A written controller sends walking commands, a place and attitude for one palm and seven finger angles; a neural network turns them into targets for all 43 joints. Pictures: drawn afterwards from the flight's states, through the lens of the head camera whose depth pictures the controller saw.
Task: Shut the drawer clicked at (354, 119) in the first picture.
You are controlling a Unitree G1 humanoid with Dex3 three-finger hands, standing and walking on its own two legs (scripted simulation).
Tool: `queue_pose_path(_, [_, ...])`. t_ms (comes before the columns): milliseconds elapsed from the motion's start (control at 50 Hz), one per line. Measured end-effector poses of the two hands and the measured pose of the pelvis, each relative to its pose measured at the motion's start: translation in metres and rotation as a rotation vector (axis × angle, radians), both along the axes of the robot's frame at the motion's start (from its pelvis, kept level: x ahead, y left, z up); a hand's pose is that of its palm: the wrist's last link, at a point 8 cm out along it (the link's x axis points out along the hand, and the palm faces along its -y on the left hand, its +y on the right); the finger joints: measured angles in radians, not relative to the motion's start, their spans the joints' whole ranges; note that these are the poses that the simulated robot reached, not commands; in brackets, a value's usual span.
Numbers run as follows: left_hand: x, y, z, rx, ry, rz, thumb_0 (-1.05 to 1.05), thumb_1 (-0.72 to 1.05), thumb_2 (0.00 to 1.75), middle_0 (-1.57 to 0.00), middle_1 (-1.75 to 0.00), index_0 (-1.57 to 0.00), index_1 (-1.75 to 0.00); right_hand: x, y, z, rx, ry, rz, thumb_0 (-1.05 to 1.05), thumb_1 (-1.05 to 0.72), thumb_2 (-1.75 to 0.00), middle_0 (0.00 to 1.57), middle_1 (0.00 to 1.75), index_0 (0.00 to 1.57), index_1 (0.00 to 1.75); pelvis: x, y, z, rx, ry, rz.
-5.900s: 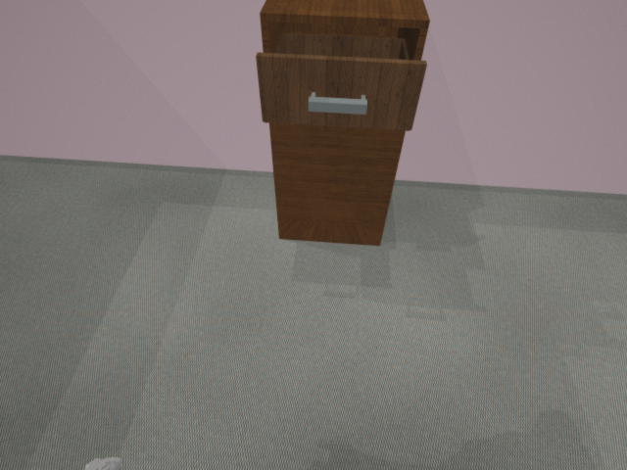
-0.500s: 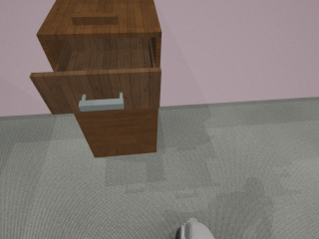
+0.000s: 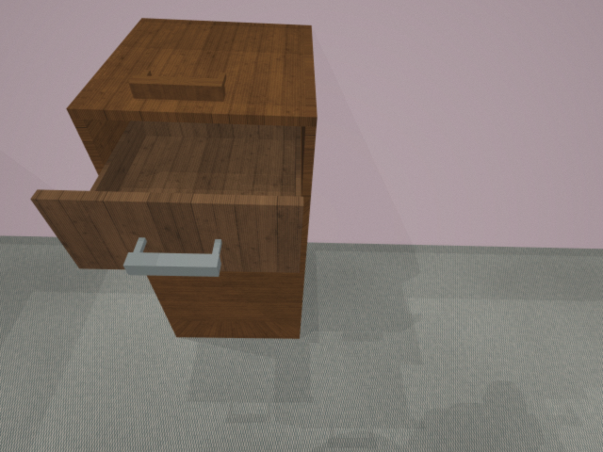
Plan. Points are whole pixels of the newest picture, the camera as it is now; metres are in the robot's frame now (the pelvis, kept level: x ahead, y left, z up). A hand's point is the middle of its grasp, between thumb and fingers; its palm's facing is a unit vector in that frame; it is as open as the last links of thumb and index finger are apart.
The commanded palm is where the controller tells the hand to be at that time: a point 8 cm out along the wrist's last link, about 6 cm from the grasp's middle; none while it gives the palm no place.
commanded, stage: come to a stop and stand still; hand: left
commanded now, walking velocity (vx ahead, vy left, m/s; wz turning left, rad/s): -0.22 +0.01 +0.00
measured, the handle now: (176, 254) +0.38 +0.23 +0.02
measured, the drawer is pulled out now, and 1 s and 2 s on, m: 0.20 0.20 0.20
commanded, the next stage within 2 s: look again from close up in 0.96 s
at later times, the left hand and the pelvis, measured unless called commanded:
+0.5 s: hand out of the picture +0.04 +0.20 -0.17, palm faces +0.01 -0.97 -0.24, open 7.4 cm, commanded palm none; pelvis -0.01 +0.01 -0.01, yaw -1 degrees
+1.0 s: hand out of the picture -0.02 +0.21 -0.18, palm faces +0.01 -0.99 -0.16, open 7.4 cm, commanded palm none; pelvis -0.01 +0.04 +0.00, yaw -1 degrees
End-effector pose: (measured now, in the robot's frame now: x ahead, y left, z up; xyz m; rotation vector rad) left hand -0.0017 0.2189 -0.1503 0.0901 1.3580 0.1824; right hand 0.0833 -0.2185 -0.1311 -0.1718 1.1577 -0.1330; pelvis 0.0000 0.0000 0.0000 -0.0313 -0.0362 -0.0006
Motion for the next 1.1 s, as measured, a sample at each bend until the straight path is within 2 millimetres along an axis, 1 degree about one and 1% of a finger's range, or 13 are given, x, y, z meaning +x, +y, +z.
queue_pose_path(40, [-0.006, -0.003, -0.001, -0.01, 0.03, 0.011, 0.0, 0.92, 0.89, -0.19, -0.3, -0.2, -0.3, 0.009, 0.008, 0.003, 0.009, 0.0, 0.014, 0.0, -0.91, -0.9, 0.2, 0.29, 0.2, 0.3, 0.004, 0.001, 0.002, 0.017, -0.001, -0.004])
queue_pose_path(100, [-0.013, -0.006, 0.001, -0.015, 0.06, 0.02, 0.0, 0.91, 0.89, -0.19, -0.3, -0.2, -0.3, 0.015, 0.015, 0.002, 0.022, 0.006, 0.021, 0.0, -0.91, -0.9, 0.2, 0.29, 0.2, 0.3, 0.006, 0.002, 0.003, 0.03, 0.002, -0.006])
queue_pose_path(160, [-0.018, -0.004, 0.005, -0.004, 0.079, 0.017, 0.0, 0.91, 0.89, -0.2, -0.3, -0.2, -0.3, 0.014, 0.015, -0.003, 0.034, 0.019, 0.014, 0.0, -0.91, -0.9, 0.2, 0.29, 0.2, 0.3, 0.004, 0.003, 0.003, 0.035, 0.008, -0.009])
queue_pose_path(220, [-0.02, 0.0, 0.008, 0.02, 0.085, 0.008, 0.0, 0.91, 0.89, -0.2, -0.3, -0.2, -0.3, 0.007, 0.01, -0.007, 0.036, 0.034, -0.007, -0.01, -0.92, -0.9, 0.21, 0.29, 0.21, 0.3, 0.0, 0.002, 0.001, 0.036, 0.013, -0.015])
queue_pose_path(320, [-0.014, 0.011, 0.012, 0.069, 0.062, -0.033, 0.0, 0.9, 0.89, -0.2, -0.3, -0.2, -0.3, -0.019, -0.006, -0.012, 0.025, 0.065, -0.046, -0.01, -0.92, -0.9, 0.21, 0.29, 0.21, 0.3, -0.005, 0.002, -0.001, 0.029, 0.01, -0.025])
queue_pose_path(420, [0.007, 0.024, 0.009, 0.089, -0.029, -0.08, 0.0, 0.9, 0.89, -0.2, -0.3, -0.2, -0.3, -0.053, -0.013, -0.012, -0.002, 0.078, -0.077, 0.0, -0.92, -0.9, 0.2, 0.29, 0.2, 0.3, -0.011, 0.007, -0.005, 0.028, -0.016, -0.018])
queue_pose_path(560, [0.046, 0.038, 0.01, 0.072, -0.161, -0.105, 0.0, 0.9, 0.89, -0.2, -0.3, -0.2, -0.3, -0.106, 0.002, -0.01, -0.01, 0.177, -0.079, 0.0, -0.91, -0.9, 0.2, 0.29, 0.2, 0.3, -0.018, 0.018, -0.006, 0.023, -0.01, -0.004])
queue_pose_path(620, [0.053, 0.04, 0.013, 0.061, -0.186, -0.111, 0.0, 0.91, 0.89, -0.19, -0.3, -0.2, -0.3, -0.122, 0.012, -0.009, -0.001, 0.218, -0.077, 0.0, -0.91, -0.9, 0.2, 0.29, 0.2, 0.3, -0.02, 0.022, -0.004, 0.021, 0.003, -0.001])
queue_pose_path(680, [0.05, 0.04, 0.013, 0.048, -0.18, -0.112, 0.0, 0.91, 0.89, -0.19, -0.3, -0.2, -0.3, -0.13, 0.021, -0.007, 0.011, 0.242, -0.076, 0.0, -0.91, -0.9, 0.2, 0.29, 0.2, 0.3, -0.02, 0.026, -0.002, 0.02, 0.011, -0.001])
queue_pose_path(760, [0.037, 0.039, 0.01, 0.029, -0.138, -0.107, 0.0, 0.91, 0.89, -0.19, -0.3, -0.2, -0.3, -0.129, 0.032, -0.007, 0.025, 0.246, -0.074, 0.0, -0.91, -0.9, 0.2, 0.29, 0.2, 0.3, -0.018, 0.031, 0.0, 0.019, 0.017, -0.002])
queue_pose_path(880, [0.008, 0.041, 0.005, 0.012, -0.047, -0.084, 0.0, 0.92, 0.89, -0.19, -0.3, -0.2, -0.3, -0.112, 0.043, -0.005, 0.033, 0.219, -0.064, 0.0, -0.91, -0.9, 0.2, 0.29, 0.2, 0.3, -0.014, 0.036, 0.002, 0.017, 0.018, -0.007])
queue_pose_path(1000, [-0.019, 0.037, 0.002, -0.015, 0.035, -0.064, 0.0, 0.91, 0.89, -0.19, -0.3, -0.2, -0.3, -0.096, 0.04, -0.002, 0.008, 0.211, -0.053, 0.01, -0.92, -0.9, 0.2, 0.29, 0.2, 0.3, -0.008, 0.042, 0.004, 0.015, 0.019, -0.011])
queue_pose_path(1100, [-0.032, 0.033, 0.001, -0.037, 0.084, -0.054, 0.0, 0.91, 0.89, -0.19, -0.3, -0.2, -0.3, -0.084, 0.04, 0.0, -0.007, 0.199, -0.049, 0.01, -0.92, -0.9, 0.2, 0.29, 0.2, 0.3, -0.003, 0.046, 0.005, 0.015, 0.02, -0.014])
